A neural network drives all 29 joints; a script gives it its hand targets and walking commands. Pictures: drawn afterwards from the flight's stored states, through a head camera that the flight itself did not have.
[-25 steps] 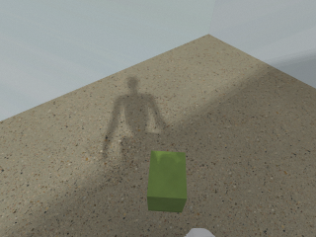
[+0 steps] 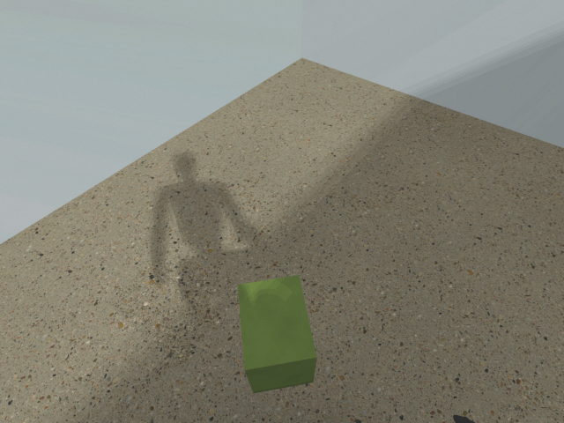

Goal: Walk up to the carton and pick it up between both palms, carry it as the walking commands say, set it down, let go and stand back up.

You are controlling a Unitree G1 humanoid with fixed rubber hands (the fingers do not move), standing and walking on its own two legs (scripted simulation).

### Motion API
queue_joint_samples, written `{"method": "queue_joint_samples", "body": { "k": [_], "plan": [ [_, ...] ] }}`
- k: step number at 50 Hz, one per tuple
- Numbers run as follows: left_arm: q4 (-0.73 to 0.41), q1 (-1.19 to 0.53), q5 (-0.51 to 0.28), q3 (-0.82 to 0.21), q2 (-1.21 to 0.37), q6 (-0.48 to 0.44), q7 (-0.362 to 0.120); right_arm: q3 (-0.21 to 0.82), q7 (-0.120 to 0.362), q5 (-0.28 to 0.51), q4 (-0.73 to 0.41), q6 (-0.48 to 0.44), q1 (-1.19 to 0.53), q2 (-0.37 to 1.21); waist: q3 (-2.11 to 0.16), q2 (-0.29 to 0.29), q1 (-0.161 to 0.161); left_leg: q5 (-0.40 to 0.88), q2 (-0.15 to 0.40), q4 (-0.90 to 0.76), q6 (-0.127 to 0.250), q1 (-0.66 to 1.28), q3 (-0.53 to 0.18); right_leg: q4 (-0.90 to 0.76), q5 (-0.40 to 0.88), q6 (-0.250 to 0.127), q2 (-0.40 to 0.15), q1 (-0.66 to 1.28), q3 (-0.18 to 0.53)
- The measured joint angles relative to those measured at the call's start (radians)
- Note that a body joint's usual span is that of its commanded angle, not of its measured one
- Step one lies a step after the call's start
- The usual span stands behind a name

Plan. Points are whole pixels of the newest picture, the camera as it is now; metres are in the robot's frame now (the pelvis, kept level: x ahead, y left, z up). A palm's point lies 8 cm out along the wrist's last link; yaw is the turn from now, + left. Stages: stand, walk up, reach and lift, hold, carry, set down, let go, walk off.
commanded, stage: walk up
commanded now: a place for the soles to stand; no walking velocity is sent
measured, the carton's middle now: (276, 334) +0.48 +0.04 -0.63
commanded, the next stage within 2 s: none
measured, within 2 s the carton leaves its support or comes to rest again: neither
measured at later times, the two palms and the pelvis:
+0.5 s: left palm out of the picture +0.09 +0.25 -0.10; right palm out of the picture +0.04 -0.27 -0.12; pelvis +0.00 +0.00 +0.01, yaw -5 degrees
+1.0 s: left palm out of the picture +0.10 +0.25 -0.11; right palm out of the picture +0.01 -0.26 -0.13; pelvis +0.02 +0.00 +0.01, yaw -6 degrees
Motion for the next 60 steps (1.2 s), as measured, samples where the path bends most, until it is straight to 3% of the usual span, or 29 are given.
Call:
{"method": "queue_joint_samples", "body": {
  "k": [9,17,22,60],
  "plan": [
    [-0.008,0.032,-0.01,-0.005,0.003,0.005,0.006,0.005,0.006,0.006,-0.008,-0.008,0.01,-0.002,-0.008,0.007,0.006,0.013,-0.035,-0.036,0.006,0.002,-0.03,-0.019,0.02,0.003,0.017,-0.011,0.047],
    [-0.016,0.026,-0.006,-0.01,-0.006,-0.005,0.002,0.008,0.005,0.006,0.016,0.005,0.01,0.006,0.0,0.01,0.005,-0.003,-0.009,-0.017,-0.002,0.015,-0.015,-0.011,0.017,-0.01,0.036,-0.003,0.039],
    [-0.006,0.036,-0.012,-0.021,-0.017,-0.004,0.012,0.003,0.01,0.016,0.018,0.006,0.009,-0.001,-0.012,0.022,0.009,0.009,-0.038,-0.045,0.004,0.015,-0.059,-0.045,0.036,-0.012,0.044,0.003,0.054],
    [0.078,0.014,-0.006,-0.022,-0.017,-0.014,0.02,-0.012,0.002,0.01,0.107,0.004,0.068,0.006,-0.017,0.016,0.0,-0.014,-0.047,-0.065,0.005,0.046,-0.036,-0.036,0.007,-0.004,0.041,0.014,0.078]
  ]
}}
